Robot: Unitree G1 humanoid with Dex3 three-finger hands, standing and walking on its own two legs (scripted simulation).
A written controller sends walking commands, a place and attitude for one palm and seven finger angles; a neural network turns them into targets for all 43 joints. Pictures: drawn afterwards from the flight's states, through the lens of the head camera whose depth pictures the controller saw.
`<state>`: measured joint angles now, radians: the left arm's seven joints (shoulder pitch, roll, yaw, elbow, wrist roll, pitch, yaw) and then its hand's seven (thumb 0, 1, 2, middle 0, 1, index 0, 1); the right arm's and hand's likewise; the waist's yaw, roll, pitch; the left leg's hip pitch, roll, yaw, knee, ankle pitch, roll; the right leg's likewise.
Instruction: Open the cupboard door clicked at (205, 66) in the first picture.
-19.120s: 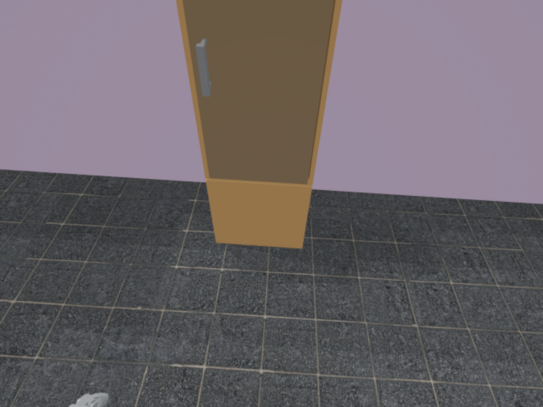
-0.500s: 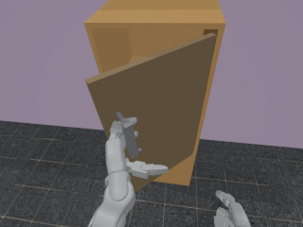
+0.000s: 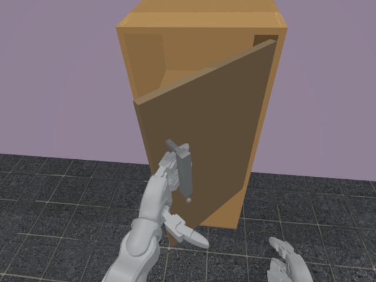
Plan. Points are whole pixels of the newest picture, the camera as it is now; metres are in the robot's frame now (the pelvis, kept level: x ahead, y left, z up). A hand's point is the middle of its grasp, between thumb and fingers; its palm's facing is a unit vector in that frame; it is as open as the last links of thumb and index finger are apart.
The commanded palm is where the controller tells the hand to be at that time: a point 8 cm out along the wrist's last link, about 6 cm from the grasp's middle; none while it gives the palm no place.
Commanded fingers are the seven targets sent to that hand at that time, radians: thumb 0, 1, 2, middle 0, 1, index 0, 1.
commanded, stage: slide the hand sideways off the handle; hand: left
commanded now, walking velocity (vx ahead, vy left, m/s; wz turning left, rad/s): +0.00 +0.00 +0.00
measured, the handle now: (179, 168) +0.32 +0.04 +0.10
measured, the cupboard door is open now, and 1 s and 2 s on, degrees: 46 46 46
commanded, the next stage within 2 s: draw the hand back to the body in 0.96 s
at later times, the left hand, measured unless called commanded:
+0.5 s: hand (170, 212) +0.23 +0.05 +0.10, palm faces -0.14 -0.99 +0.03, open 16.1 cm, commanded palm +0.19 +0.11 +0.10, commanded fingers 0.00 -0.50 0.30 -0.15 -0.30 -0.15 -0.30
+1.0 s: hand (133, 237) +0.18 +0.10 +0.10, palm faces -0.02 -1.00 -0.02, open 16.3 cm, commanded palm +0.16 +0.15 +0.10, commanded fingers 0.00 -0.50 0.30 -0.15 -0.30 -0.15 -0.30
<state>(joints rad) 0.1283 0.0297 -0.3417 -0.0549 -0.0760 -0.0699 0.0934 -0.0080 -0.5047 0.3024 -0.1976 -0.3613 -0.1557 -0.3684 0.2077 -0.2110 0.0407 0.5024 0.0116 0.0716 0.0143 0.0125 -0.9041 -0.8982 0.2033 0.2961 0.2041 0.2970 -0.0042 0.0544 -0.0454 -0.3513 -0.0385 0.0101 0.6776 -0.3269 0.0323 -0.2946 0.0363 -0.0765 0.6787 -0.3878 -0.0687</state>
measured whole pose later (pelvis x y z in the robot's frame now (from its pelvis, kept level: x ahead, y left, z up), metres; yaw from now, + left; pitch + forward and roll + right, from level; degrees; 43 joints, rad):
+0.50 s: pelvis +0.00 +0.01 +0.00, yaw -2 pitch +0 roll +0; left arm 0.33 0.05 -0.32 -0.25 -0.03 -0.04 0.13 -0.01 -0.51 0.30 -0.19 -0.32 -0.20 -0.32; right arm 0.19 -0.20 0.06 0.45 0.01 0.08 0.03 0.01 -0.90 -0.90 0.20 0.30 0.20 0.30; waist 0.00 0.04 -0.05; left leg -0.35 -0.03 0.04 0.69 -0.34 0.05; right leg -0.29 0.04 -0.05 0.68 -0.38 -0.06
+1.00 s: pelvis +0.01 -0.01 -0.01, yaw +0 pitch +3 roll +0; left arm 0.67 0.15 -0.09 -0.46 -0.15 -0.14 -0.07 -0.01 -0.50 0.30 -0.16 -0.31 -0.17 -0.31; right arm 0.27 -0.24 0.04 0.43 0.01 -0.03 0.00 0.01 -0.90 -0.90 0.20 0.30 0.20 0.30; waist 0.01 0.05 -0.09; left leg -0.42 -0.01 0.00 0.76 -0.38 0.02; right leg -0.35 0.06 -0.09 0.73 -0.43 -0.08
